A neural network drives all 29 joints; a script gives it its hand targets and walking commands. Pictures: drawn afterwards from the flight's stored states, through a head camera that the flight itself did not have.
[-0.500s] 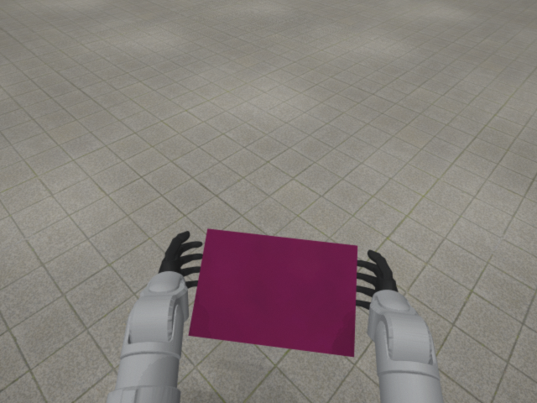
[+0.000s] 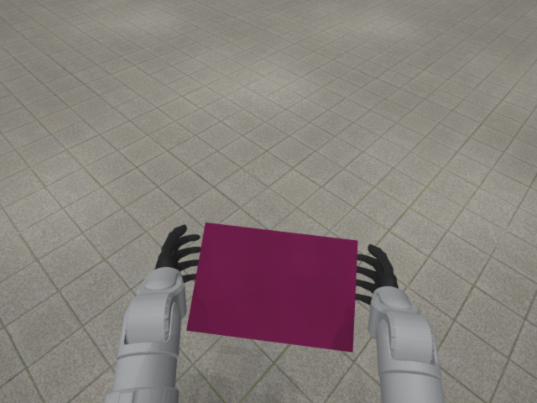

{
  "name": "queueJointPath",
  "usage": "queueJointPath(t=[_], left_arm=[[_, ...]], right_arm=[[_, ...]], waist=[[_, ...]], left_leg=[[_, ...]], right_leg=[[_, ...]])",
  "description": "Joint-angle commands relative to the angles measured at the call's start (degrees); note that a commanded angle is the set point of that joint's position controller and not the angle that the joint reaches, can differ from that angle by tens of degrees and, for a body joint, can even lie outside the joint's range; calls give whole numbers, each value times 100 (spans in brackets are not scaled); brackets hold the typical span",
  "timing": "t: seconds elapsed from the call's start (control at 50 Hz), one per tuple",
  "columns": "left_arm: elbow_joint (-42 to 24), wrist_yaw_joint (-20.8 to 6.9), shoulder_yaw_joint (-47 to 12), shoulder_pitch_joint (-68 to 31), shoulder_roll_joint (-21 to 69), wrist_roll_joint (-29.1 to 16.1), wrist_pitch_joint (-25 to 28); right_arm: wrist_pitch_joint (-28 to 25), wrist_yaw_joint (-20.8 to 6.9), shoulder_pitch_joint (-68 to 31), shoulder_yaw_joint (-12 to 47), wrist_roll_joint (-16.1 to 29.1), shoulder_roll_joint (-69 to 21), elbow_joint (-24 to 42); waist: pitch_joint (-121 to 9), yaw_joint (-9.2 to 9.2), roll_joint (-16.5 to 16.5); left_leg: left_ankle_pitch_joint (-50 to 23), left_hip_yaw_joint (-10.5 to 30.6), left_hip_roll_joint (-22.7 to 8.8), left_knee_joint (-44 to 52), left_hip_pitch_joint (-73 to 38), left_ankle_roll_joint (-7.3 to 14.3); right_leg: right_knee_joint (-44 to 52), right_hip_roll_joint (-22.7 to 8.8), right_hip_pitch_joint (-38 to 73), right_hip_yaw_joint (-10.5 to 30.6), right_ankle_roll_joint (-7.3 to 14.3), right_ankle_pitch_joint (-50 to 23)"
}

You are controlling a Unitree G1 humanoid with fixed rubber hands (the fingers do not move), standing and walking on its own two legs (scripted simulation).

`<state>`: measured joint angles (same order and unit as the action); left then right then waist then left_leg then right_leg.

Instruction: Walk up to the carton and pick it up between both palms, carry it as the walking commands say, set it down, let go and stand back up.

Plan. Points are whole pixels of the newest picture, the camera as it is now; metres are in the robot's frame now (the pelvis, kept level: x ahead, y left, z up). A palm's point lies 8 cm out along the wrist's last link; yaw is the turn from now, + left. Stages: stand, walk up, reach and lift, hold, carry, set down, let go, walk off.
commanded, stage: carry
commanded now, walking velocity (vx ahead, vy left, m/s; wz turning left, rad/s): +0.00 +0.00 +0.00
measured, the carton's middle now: (274, 285) +0.32 -0.01 -0.07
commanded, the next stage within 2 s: hold in 0.36 s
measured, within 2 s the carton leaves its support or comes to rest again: neither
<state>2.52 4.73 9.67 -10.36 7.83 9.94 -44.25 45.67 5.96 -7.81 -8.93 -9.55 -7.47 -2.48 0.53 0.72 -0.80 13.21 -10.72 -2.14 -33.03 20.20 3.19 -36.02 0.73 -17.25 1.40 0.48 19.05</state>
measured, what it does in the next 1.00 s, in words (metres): shifts its weight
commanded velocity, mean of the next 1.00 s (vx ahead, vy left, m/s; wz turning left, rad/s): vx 0.00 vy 0.00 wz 0.00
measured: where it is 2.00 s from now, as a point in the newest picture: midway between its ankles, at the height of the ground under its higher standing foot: outside the picture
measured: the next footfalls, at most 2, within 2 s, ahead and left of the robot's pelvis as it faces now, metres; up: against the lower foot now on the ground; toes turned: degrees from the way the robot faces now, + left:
none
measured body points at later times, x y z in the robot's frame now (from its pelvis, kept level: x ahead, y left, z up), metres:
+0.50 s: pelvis -0.01 +0.00 +0.01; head +0.00 +0.00 +0.45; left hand +0.28 +0.16 +0.03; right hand +0.28 -0.17 +0.02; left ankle +0.05 +0.09 -0.73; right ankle +0.00 -0.11 -0.73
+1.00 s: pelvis -0.08 -0.02 +0.01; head -0.11 -0.02 +0.46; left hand +0.26 +0.13 +0.07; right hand +0.24 -0.19 +0.04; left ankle +0.04 +0.09 -0.72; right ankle +0.00 -0.12 -0.72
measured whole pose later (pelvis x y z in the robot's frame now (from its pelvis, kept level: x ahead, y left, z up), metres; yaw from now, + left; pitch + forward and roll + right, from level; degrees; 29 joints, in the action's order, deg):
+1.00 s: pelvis -0.08 -0.02 +0.01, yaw +2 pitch -6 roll +2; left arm 24.7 3.8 15.8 -26.6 8.1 16.7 -38.5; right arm 40.2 -0.8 -21.0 -17.2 -15.9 -4.4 -21.7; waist 0.5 0.7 -1.2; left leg 15.3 -3.6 2.5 -27.1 17.0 2.7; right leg -32.2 0.7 -14.8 2.2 1.4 14.1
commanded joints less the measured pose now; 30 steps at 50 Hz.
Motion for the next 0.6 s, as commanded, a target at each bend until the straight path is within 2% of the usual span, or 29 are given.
queueJointPath(t=[0.0,0.04,0.06,0.1,0.12,0.14,0.18,0.2,0.22,0.24,0.26,0.28,0.32,0.34,0.36,0.38,0.4,0.42,0.44,0.46,0.48,0.5,0.52,0.54,0.56,0.58], left_arm=[[-521,-1421,-3284,-2169,4554,-1394,219],[-337,-1457,-3338,-2288,4508,-1348,274],[-193,-1467,-3227,-2289,4403,-1285,325],[-37,-1514,-3185,-2154,4367,-1242,399],[-358,-1527,-3376,-2300,4523,-1396,413],[35,-1549,-3154,-2312,4277,-1229,480],[-545,-1542,-3518,-2336,4601,-1435,419],[-254,-1556,-3375,-2285,4496,-1342,452],[-235,-1562,-3366,-2318,4434,-1330,475],[-432,-1559,-3500,-2333,4603,-1402,442],[-451,-1555,-3513,-2476,4619,-1377,442],[-445,-1570,-3508,-2402,4619,-1385,416],[-292,-1572,-3455,-2347,4635,-1313,406],[-285,-1587,-3459,-2309,4690,-1356,410],[-419,-1641,-3325,-1699,4806,-1157,476],[-677,-1601,-3507,-1833,4749,-1188,540],[-829,-1605,-3611,-1958,4724,-1198,555],[-1028,-1574,-3655,-2092,4664,-1250,562],[-1060,-1573,-3694,-1895,4714,-1247,535],[-1044,-1536,-3598,-1982,4647,-1192,517],[-937,-1515,-3521,-1811,4602,-1149,486],[-851,-1484,-3467,-1916,4573,-1156,470],[-871,-1497,-3587,-2040,4620,-1244,444],[-737,-1511,-3587,-2124,4606,-1208,409],[-787,-1539,-3637,-2479,4615,-1289,402],[-513,-1549,-3454,-2590,4586,-1234,396]], right_arm=[[-452,-1499,-3388,3385,1519,-4351,1207],[-482,-1579,-3275,3250,1386,-4318,774],[-529,-1602,-3298,3188,1353,-4248,594],[-629,-1637,-3433,3264,1398,-4153,736],[-639,-1647,-3486,3420,1495,-4356,895],[-686,-1660,-3423,3195,1316,-4111,505],[-629,-1671,-3435,3554,1545,-4458,990],[-680,-1679,-3536,3434,1469,-4302,844],[-699,-1684,-3470,3400,1446,-4293,699],[-673,-1681,-3496,3513,1515,-4429,908],[-648,-1696,-3419,3429,1433,-4482,686],[-629,-1695,-3327,3414,1405,-4505,698],[-647,-1707,-3486,3427,1433,-4473,724],[-648,-1699,-3440,3456,1445,-4540,744],[-675,-1766,-2673,3453,1121,-4891,1011],[-765,-1785,-2873,3568,1186,-4767,1253],[-807,-1809,-2902,3644,1255,-4796,1338],[-796,-1828,-2995,3773,1304,-4820,1328],[-789,-1847,-2809,3813,1317,-4843,1340],[-765,-1874,-2982,3836,1330,-4821,1251],[-765,-1876,-2947,3782,1319,-4706,1189],[-748,-1894,-2967,3607,1230,-4562,961],[-768,-1889,-3144,3562,1224,-4476,1106],[-737,-1886,-3024,3352,1127,-4414,883],[-758,-1904,-3296,3253,1131,-4349,870],[-767,-1903,-3473,3107,1066,-4298,639]], waist=[[-2474,-73,-132],[-2404,-99,5],[-2353,-97,-28],[-2351,-100,-82],[-2368,-107,-143],[-2418,-104,-162],[-2318,-105,-78],[-2377,-113,-83],[-2382,-114,-28],[-2286,-123,-7],[-2234,-124,85],[-2221,-133,-5],[-2292,-140,85],[-2296,-132,-44],[-2678,-187,-276],[-2932,-109,-189],[-3139,-125,82],[-3213,-198,-34],[-3262,-225,114],[-3117,-318,-12],[-3050,-370,87],[-2883,-282,3],[-2917,-154,-19],[-2754,-66,172],[-2707,10,40],[-2559,-39,-60]], left_leg=[[-973,664,-772,269,-1290,-15],[-813,721,-785,353,-1266,-2],[-657,724,-782,390,-1238,-5],[-580,742,-788,408,-1222,15],[-564,764,-780,382,-1204,31],[-622,748,-779,336,-1180,17],[-454,769,-772,403,-1170,18],[-417,796,-784,399,-1225,30],[-466,791,-813,396,-1181,15],[-428,824,-814,422,-1198,42],[-407,843,-796,421,-1188,37],[-323,858,-820,466,-1160,51],[-399,849,-836,464,-1221,59],[-560,814,-830,406,-1241,51],[-2387,1654,534,493,-2599,3],[-3205,1739,461,427,-2951,-73],[-3634,1765,466,429,-3068,-166],[-4034,1788,473,390,-3223,-218],[-4406,1792,495,417,-3375,-285],[-4188,1791,489,478,-3395,-279],[-4135,1795,477,554,-3411,-326],[-3832,1833,452,640,-3498,-327],[-3571,1878,432,708,-3561,-356],[-3205,1850,429,770,-3574,-363],[-2506,1886,439,830,-3438,-358],[-1855,1884,443,862,-3285,-316]], right_leg=[[750,-685,69,459,309,-1995],[758,-673,45,491,319,-1816],[778,-663,21,479,310,-1729],[805,-649,31,520,339,-1692],[799,-661,106,537,325,-1774],[798,-659,129,555,349,-1848],[798,-625,88,530,357,-1739],[805,-638,100,558,378,-1677],[780,-631,153,528,360,-1689],[767,-594,114,505,347,-1640],[773,-613,36,559,365,-1590],[779,-601,56,514,366,-1477],[751,-592,99,503,372,-1521],[764,-599,128,507,352,-1684],[1042,309,588,483,62,-2436],[1023,385,699,506,62,-2926],[1023,386,810,546,49,-3195],[1031,403,728,547,29,-3317],[1067,415,705,533,13,-3424],[1136,423,552,532,19,-3118],[1177,407,538,500,13,-3000],[1224,411,314,463,34,-2634],[1283,418,299,442,60,-2400],[1345,371,159,454,101,-2140],[1379,326,107,462,185,-1793],[1412,269,1,460,249,-1359]])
